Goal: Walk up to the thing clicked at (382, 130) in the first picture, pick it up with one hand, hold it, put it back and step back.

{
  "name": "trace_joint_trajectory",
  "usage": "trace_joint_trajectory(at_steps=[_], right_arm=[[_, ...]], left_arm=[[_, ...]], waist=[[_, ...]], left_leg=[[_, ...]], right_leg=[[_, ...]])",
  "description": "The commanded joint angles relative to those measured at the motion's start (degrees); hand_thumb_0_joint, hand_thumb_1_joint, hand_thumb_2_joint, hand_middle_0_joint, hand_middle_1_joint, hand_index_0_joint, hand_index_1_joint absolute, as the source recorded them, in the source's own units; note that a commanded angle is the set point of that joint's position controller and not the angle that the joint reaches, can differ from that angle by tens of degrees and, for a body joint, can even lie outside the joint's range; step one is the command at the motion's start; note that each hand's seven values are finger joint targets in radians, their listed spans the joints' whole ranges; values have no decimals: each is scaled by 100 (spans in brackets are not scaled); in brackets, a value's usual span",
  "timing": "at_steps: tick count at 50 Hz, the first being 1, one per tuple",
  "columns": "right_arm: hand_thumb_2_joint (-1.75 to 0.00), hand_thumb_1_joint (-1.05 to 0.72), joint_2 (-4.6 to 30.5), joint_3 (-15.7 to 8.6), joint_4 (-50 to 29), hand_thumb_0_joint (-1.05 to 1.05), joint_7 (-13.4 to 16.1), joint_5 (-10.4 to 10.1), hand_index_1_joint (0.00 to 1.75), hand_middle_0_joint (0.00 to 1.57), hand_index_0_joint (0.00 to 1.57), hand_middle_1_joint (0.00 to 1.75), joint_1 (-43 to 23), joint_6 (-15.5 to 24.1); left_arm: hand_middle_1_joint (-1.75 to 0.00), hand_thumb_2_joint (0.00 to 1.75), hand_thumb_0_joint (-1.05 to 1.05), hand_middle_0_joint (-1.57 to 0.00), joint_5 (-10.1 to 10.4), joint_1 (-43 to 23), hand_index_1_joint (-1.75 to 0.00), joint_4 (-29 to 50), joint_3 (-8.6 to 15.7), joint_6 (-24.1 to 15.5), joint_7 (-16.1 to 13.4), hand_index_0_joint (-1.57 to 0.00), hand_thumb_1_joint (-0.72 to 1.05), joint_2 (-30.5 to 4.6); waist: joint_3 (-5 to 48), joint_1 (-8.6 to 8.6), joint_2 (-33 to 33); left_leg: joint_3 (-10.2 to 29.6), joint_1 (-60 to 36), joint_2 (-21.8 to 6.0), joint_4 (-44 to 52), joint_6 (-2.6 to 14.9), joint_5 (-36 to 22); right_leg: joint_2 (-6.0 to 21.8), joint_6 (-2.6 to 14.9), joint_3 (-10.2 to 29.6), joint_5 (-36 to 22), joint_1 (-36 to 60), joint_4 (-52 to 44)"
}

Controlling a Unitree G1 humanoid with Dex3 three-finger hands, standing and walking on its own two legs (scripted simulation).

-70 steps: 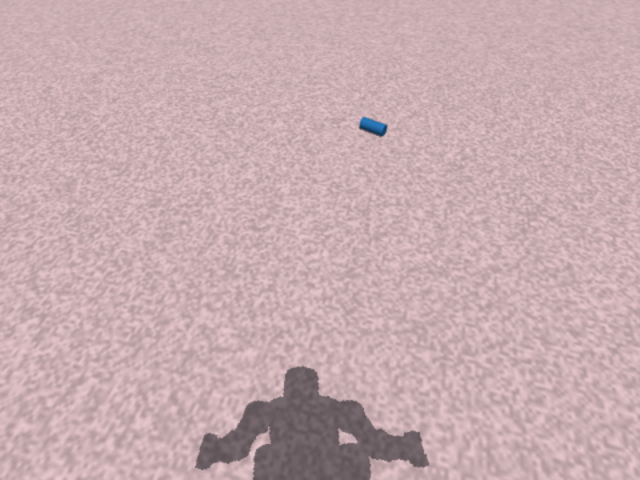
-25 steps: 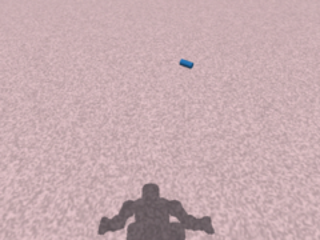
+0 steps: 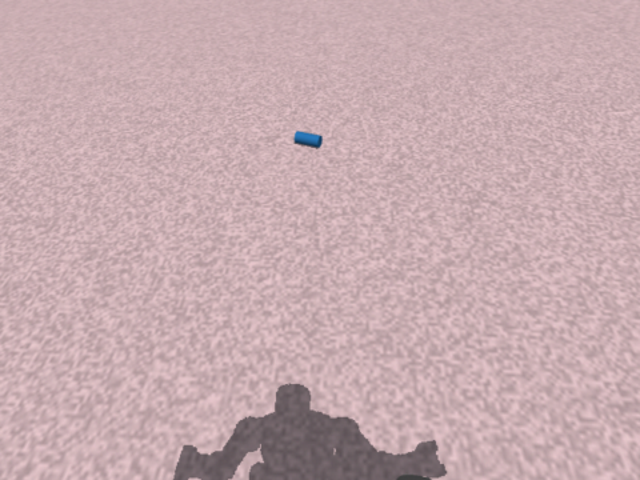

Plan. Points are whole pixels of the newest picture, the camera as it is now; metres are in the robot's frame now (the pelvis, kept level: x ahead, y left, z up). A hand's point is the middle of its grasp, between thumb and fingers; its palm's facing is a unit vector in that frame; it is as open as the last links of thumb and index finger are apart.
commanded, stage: walk up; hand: left
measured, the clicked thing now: (308, 139) +1.87 +0.06 -0.74
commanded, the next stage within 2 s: none
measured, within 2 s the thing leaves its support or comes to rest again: neither
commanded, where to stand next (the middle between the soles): +1.43 +0.04 m, yaw -22 degrees
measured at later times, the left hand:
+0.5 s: hand (173, 385) +0.31 +0.26 -0.16, palm faces -0.16 -0.91 -0.38, open 7.4 cm
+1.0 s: hand (245, 194) +0.74 +0.18 -0.12, palm faces -0.27 -0.85 -0.45, open 7.3 cm
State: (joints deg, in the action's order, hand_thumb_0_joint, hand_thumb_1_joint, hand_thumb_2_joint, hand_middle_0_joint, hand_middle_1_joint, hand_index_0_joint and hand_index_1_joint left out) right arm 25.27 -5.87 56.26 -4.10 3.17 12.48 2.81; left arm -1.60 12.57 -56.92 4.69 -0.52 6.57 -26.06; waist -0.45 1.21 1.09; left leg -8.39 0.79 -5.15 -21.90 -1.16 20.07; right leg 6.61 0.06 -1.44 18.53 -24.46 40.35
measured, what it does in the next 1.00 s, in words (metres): walks ahead: right foot, then left foot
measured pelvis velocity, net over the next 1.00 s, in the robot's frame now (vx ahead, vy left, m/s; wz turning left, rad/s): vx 0.54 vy -0.05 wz -0.26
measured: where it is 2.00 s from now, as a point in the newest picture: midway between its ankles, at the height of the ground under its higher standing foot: (327, 277)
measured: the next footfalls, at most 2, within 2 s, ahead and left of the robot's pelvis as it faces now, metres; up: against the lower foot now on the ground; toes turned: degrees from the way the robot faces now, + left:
right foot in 0.04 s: +0.13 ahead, -0.16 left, +0.00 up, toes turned -8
left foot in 0.48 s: +0.45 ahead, +0.10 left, +0.00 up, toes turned -4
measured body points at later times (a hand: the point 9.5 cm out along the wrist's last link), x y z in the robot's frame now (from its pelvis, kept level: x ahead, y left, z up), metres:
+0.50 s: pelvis +0.26 -0.02 -0.02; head +0.29 -0.01 +0.43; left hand +0.32 +0.31 -0.14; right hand +0.35 -0.35 -0.11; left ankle +0.41 +0.10 -0.74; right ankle +0.09 -0.16 -0.73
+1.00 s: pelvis +0.54 -0.05 -0.02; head +0.54 -0.09 +0.43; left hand +0.75 +0.22 -0.09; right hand +0.47 -0.36 -0.16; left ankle +0.43 +0.10 -0.69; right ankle +0.60 -0.18 -0.74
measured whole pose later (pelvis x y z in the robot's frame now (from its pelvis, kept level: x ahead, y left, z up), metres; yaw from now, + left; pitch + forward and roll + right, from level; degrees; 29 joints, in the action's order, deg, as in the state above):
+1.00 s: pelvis +0.54 -0.05 -0.02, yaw -15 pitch -2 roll +0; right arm 24.2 -4.1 51.2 -4.1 1.5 19.5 1.2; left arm -0.1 10.1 -49.9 2.9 -5.6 2.2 -22.8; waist -3.9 2.7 4.9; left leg -3.5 9.0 -3.5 -54.6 1.4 30.3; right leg 1.3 2.1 -4.3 13.1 -24.5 39.8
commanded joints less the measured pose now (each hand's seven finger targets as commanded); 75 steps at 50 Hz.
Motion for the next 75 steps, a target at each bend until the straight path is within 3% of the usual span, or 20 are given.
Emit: trace_joint_trajectory(at_steps=[1,3,5,11,20,25,26,27,32,38,45,46,48,49,57,64,69,71,72,75], right_arm=[[-90,-90,1366,-277,-820,0,68,-63,30,20,20,30,-1183,151],[-90,-90,680,-22,-925,0,36,-89,30,20,20,30,-951,98],[-90,-90,1054,-33,-1121,0,17,-167,30,20,20,30,-1004,95],[-90,-90,1110,-96,-684,0,-98,-275,30,20,20,30,-347,85],[-90,-90,874,-187,-1254,0,-303,-186,30,20,20,30,-1211,75],[-90,-90,1494,-538,-617,0,-86,7,30,20,20,30,1378,133],[-90,-90,1831,-617,-732,0,-24,-9,30,20,20,30,1457,212],[-90,-90,1911,-630,-842,0,-11,-229,30,20,20,30,1002,208],[-90,-90,1152,-299,-1060,0,75,-299,30,20,20,30,179,282],[-90,-90,1258,-244,-1206,0,60,-206,30,20,20,30,122,361],[-90,-90,1118,-159,-1324,0,51,-222,30,20,20,30,207,208],[-90,-90,927,-87,-1316,0,42,-187,30,20,20,30,460,188],[-90,-90,892,-15,-1359,0,62,-233,30,20,20,30,981,116],[-90,-90,1346,-108,-1225,0,126,-209,30,20,20,30,778,53],[-90,-90,919,-173,-1107,0,-55,-190,30,20,20,30,487,-143],[-90,-90,912,-292,-1409,0,-260,-120,30,20,20,30,-553,-72],[-90,-90,1304,-526,-838,0,-161,-67,30,20,20,30,1051,27],[-90,-90,1993,-642,-983,0,-6,-108,30,20,20,30,1163,129],[-90,-90,2041,-657,-1026,0,7,-258,30,20,20,30,917,96],[-90,-90,1302,-374,-1225,0,88,-252,30,20,20,30,195,104]], left_arm=[[-30,90,0,-20,27,326,-30,307,319,-221,-61,-20,90,-903],[-30,90,0,-20,-17,1893,-30,-67,618,-342,-318,-20,90,-1605],[-30,90,0,-20,78,1209,-30,366,621,-406,-380,-20,90,-2174],[-30,90,0,-20,245,261,-30,714,315,-607,-532,-20,90,-1365],[-30,90,0,-20,165,414,-30,834,298,-745,-536,-20,90,-1538],[-30,90,0,-20,156,763,-30,893,96,-622,-626,-20,90,-1022],[-30,90,0,-20,277,1030,-30,971,-76,-619,-624,-20,90,-488],[-30,90,0,-20,316,1099,-30,858,20,-585,-726,-20,90,-1000],[-30,90,0,-20,356,690,-30,685,70,-574,-531,-20,90,-1071],[-30,90,0,-20,255,-109,-30,1011,27,-471,-358,-20,90,-822],[-30,90,0,-20,191,552,-30,661,255,-522,-420,-20,90,-1012],[-30,90,0,-20,175,1071,-30,559,362,-554,-492,-20,90,-1244],[-30,90,0,-20,186,1518,-30,672,525,-611,-622,-20,90,-2038],[-30,90,0,-20,257,1133,-30,755,516,-579,-654,-20,90,-2004],[-30,90,0,-20,210,325,-30,1036,249,-750,-687,-20,90,-1336],[-30,90,0,-20,103,449,-30,1003,341,-794,-685,-20,90,-1658],[-30,90,0,-20,45,337,-30,1016,194,-707,-720,-20,90,-1319],[-30,90,0,-20,230,997,-30,959,-46,-651,-753,-20,90,-666],[-30,90,0,-20,165,778,-30,831,38,-591,-864,-20,90,-1120],[-30,90,0,-20,289,756,-30,585,77,-544,-739,-20,90,-1262]], waist=[[-132,-588,262],[350,-1326,-2123],[-215,-887,-1599],[-461,-168,-582],[-452,-236,-407],[1007,922,1033],[1123,763,2147],[1261,569,1619],[38,78,688],[-531,34,721],[272,-495,-242],[652,-727,-853],[957,-706,-1771],[833,-657,-1301],[-226,-43,-625],[-364,-240,-796],[507,705,383],[446,590,2235],[293,497,1705],[-354,59,685]], left_leg=[[109,1636,-704,-243,807,1148],[-274,3344,220,-3769,477,1137],[945,4263,286,-4845,119,1062],[1259,3220,-345,-3624,239,-524],[705,1913,-204,-1209,143,-1921],[1343,-1350,-341,-604,844,-15],[3623,-1997,-1653,41,1080,463],[4591,-1881,-2061,619,1609,1069],[1659,533,-1122,648,1101,-1418],[934,852,-1206,955,1476,-1557],[206,1618,-609,-1137,904,-1805],[-56,2000,-176,-2464,753,-1684],[675,3751,608,-4582,293,1187],[1041,3850,280,-4949,253,1111],[1041,2872,-225,-3547,64,-541],[919,2394,-402,-1789,74,-1143],[616,-254,158,-986,445,-221],[4025,-1088,-1683,722,926,756],[4349,-514,-1941,783,1222,887],[2143,870,-1010,731,564,-310]], right_leg=[[-348,12,-720,-812,1674,-777],[-195,301,550,929,3504,-1594],[1748,1257,4775,3299,2584,-3628],[699,967,1783,98,1704,-2938],[495,888,716,-1340,1095,-2731],[-290,381,143,-1910,-122,1862],[-1173,252,252,1052,-1375,2919],[-914,461,640,1052,-1691,3424],[-253,284,700,-167,-739,2475],[-35,89,238,-540,-694,465],[-565,371,-364,-1374,2222,-777],[-518,456,-179,-773,3053,-1074],[1771,1271,4111,122,3992,-2274],[1895,1683,4466,576,3529,-2347],[656,1211,989,-1509,992,-2390],[714,1137,907,371,627,-2413],[350,701,360,-1266,-105,404],[-1129,230,69,1112,-2088,2816],[-676,343,601,1146,-1966,3253],[-336,321,914,-1,-1158,2566]])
